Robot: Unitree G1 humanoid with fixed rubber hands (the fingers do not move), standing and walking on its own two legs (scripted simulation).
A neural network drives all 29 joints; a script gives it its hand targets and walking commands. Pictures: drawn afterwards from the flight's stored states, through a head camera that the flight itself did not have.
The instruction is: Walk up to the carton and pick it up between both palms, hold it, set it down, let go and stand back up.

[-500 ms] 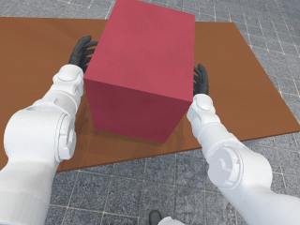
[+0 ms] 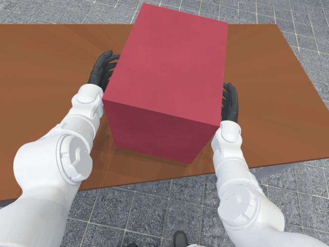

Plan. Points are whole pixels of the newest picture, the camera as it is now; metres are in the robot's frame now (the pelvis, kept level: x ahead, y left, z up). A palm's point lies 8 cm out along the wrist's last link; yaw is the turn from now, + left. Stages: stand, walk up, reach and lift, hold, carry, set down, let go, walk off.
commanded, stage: reach and lift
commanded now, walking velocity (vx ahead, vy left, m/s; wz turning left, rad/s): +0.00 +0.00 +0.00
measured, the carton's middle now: (168, 88) +0.52 -0.07 -0.01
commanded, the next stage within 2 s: none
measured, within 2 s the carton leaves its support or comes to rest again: neither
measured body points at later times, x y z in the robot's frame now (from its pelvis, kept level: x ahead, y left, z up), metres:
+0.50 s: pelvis +0.01 +0.00 +0.00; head +0.13 +0.03 +0.43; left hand +0.52 +0.10 +0.05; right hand +0.41 -0.20 +0.03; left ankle -0.01 +0.09 -0.73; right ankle +0.00 -0.15 -0.73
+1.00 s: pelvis +0.00 -0.01 +0.00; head +0.13 +0.03 +0.43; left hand +0.52 +0.10 +0.05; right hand +0.41 -0.20 +0.03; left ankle -0.01 +0.09 -0.73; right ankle +0.00 -0.15 -0.73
